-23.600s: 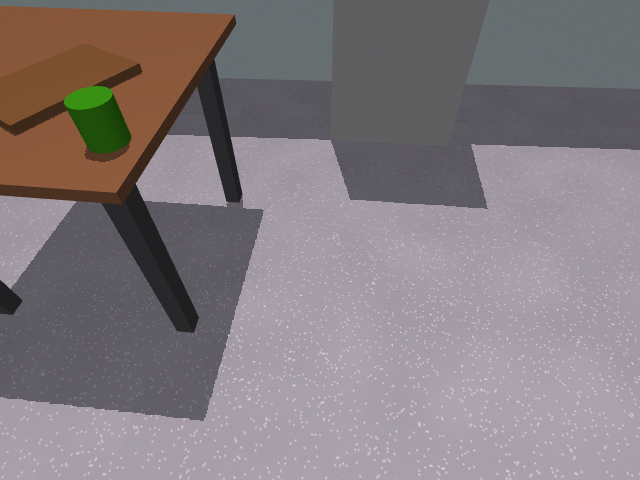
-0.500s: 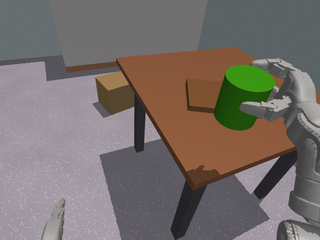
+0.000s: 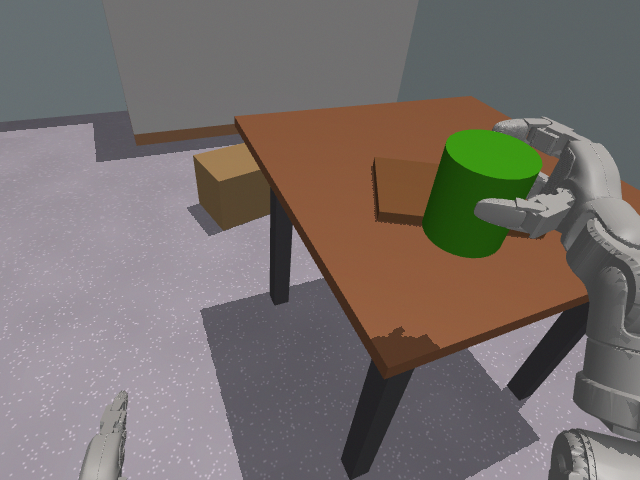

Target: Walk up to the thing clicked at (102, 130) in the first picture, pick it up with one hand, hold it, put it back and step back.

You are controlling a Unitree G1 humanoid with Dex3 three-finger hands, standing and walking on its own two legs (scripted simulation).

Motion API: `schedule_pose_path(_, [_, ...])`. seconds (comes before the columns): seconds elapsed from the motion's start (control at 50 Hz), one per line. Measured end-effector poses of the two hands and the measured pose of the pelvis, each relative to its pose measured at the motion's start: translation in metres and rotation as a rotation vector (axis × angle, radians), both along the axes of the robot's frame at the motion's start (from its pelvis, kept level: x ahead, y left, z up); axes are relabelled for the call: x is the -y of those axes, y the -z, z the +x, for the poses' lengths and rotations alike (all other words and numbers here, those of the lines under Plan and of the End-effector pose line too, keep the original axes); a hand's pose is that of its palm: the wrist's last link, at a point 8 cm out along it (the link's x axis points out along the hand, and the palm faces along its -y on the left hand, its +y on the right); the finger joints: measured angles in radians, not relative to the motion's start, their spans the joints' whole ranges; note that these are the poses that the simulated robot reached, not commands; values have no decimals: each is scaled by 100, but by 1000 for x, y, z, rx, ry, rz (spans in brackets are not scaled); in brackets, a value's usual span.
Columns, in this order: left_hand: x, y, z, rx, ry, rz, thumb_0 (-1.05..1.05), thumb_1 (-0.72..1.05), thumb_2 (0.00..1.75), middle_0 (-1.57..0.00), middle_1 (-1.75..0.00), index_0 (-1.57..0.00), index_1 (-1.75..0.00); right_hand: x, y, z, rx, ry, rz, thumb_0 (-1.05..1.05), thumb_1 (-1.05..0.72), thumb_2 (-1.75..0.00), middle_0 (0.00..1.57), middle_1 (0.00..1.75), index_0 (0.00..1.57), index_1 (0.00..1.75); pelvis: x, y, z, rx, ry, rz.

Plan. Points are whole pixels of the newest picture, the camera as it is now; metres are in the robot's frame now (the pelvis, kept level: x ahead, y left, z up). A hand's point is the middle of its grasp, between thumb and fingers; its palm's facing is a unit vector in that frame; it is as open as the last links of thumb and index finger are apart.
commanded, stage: crouch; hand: right
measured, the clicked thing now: (478, 186) +0.35 -0.15 +0.26
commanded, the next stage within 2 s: lower in 0.86 s
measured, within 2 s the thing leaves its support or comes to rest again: neither
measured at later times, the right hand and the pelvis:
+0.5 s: hand (490, 215) +0.39 -0.20 +0.19, palm faces +0.19 +0.98 -0.02, open 11.9 cm; pelvis +0.00 +0.00 +0.00, yaw +1 degrees
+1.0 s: hand (483, 224) +0.42 -0.21 +0.16, palm faces +0.20 +0.98 -0.02, open 11.9 cm; pelvis +0.01 +0.00 +0.00, yaw +2 degrees
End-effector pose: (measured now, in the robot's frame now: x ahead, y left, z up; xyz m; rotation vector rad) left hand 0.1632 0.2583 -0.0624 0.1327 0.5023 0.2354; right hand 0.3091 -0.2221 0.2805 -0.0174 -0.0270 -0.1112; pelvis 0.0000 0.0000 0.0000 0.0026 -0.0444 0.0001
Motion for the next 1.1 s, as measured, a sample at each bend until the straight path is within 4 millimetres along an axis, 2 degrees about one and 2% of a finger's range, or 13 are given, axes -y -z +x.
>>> schedule_pose_path(0.1, [-2, 0, -3, -8, -1, 8, -1, -52, 6, -5, -5, -5, -4, 6, 21, 10, -56, 31, 28, -4, 61, -78, 64, 111, 68, 109, -2, 0, -1, -4, -4, -1])
schedule_pose_path(0.22, [-2, 8, -18, -60, -11, 16, -1, -52, 6, -5, -5, -5, -4, 19, 57, 22, -117, 93, 21, -4, 61, -78, 64, 112, 68, 111, -4, 1, -4, -19, -9, -2])
schedule_pose_path(0.3, [-4, 10, -26, -82, -27, 32, -1, -52, 6, -5, -5, -5, -4, 25, 71, 29, -111, 112, 9, -4, 61, -78, 63, 112, 67, 111, -4, 2, -5, -27, -13, -1])
schedule_pose_path(0.58, [0, 3, -23, -52, -43, 43, -1, -51, 5, -6, -6, -6, -4, 30, 92, 59, -84, 82, 15, -4, 61, -76, 64, 112, 68, 110, -2, 3, -2, -56, -24, 1])
schedule_pose_path(0.76, [-2, 7, -30, -101, -46, 48, -1, -52, 5, -6, -6, -6, -4, 38, 111, 69, -90, 104, 3, -4, 61, -75, 65, 111, 69, 110, -1, 3, 1, -76, -31, 1])
schedule_pose_path(0.98, [-6, 2, -19, -103, -56, 68, -1, -52, 6, -6, -5, -6, -4, 40, 120, 80, -70, 86, 8, -4, 61, -74, 66, 110, 70, 109, -1, 2, 9, -95, -34, 2])
schedule_pose_path(1.1, [-6, 4, -18, -124, -59, 57, -1, -53, 6, -6, -5, -6, -4, 44, 133, 83, -91, 94, 13, -4, 61, -74, 66, 110, 70, 109, 0, 2, 12, -104, -34, 1])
